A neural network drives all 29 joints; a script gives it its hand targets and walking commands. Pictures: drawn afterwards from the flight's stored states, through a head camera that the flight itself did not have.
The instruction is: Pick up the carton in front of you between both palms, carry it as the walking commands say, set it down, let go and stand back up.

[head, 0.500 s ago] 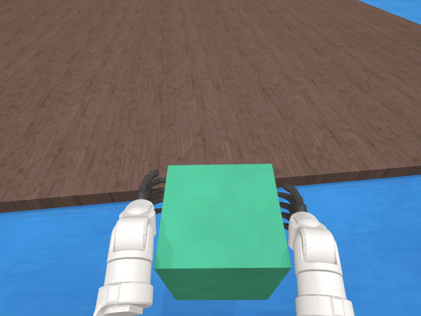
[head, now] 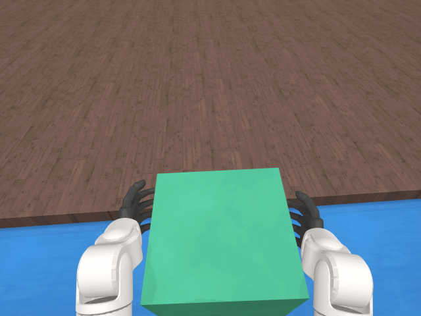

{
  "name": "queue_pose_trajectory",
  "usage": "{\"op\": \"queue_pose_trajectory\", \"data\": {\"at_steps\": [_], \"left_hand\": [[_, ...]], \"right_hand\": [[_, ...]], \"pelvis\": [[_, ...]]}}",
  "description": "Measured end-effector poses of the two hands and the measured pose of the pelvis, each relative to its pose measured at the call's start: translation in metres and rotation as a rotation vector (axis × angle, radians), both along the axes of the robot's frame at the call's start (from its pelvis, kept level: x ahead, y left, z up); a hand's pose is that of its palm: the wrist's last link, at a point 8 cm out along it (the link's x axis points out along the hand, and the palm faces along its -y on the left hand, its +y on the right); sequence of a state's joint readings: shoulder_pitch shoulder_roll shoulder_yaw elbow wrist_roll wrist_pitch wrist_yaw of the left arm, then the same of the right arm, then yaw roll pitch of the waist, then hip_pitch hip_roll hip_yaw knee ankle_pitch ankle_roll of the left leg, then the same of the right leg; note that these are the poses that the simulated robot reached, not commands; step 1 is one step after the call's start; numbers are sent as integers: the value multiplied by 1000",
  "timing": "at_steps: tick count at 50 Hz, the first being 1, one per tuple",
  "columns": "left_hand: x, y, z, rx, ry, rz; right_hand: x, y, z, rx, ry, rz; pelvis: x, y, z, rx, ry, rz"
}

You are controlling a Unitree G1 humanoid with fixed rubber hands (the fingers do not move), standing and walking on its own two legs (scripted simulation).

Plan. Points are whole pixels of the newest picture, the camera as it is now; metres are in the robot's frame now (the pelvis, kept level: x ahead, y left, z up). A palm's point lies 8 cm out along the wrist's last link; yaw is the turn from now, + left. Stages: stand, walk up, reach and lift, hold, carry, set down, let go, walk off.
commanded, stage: carry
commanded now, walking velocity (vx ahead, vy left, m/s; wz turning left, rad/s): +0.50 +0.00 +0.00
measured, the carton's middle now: (221, 253) +0.24 +0.00 +0.02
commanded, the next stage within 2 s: none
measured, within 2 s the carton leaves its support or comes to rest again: neither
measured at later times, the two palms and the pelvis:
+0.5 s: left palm (157, 81) +0.62 +0.18 +0.16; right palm (276, 89) +0.60 -0.12 +0.15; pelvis +0.31 +0.03 +0.00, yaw -1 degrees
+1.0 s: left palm (192, 51) +0.91 +0.12 +0.12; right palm (278, 57) +0.91 -0.18 +0.10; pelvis +0.53 -0.03 -0.02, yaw -1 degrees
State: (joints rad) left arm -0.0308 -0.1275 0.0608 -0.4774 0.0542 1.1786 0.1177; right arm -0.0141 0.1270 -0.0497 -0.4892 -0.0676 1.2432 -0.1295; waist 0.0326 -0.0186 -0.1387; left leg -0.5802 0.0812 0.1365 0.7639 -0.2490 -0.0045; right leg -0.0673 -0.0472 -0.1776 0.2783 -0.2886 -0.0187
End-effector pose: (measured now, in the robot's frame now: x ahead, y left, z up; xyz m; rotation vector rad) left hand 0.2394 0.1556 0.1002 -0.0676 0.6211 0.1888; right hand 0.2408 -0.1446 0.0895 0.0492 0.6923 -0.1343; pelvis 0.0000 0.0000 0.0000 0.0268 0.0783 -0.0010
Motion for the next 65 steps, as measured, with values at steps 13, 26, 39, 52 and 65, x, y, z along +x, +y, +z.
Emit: {"op": "queue_pose_trajectory", "data": {"at_steps": [13,26,39,52,65], "left_hand": [[195,34,-4,-27,-38,-56],[394,21,59,-17,-153,-42],[584,-24,11,31,14,16],[679,-35,17,-26,-121,24],[719,-52,33,-33,-67,-17]], "right_hand": [[175,34,-3,-5,-37,-67],[382,19,63,-10,-157,-46],[588,-26,0,70,5,-19],[681,-36,15,71,-133,-49],[709,-53,37,27,-84,-73]], "pelvis": [[170,48,-23,-15,-31,-33],[321,31,-4,-8,-10,-16],[458,-17,-24,7,-8,11],[542,-28,-22,-5,14,-12],[601,-37,-12,11,-2,-34]]}}
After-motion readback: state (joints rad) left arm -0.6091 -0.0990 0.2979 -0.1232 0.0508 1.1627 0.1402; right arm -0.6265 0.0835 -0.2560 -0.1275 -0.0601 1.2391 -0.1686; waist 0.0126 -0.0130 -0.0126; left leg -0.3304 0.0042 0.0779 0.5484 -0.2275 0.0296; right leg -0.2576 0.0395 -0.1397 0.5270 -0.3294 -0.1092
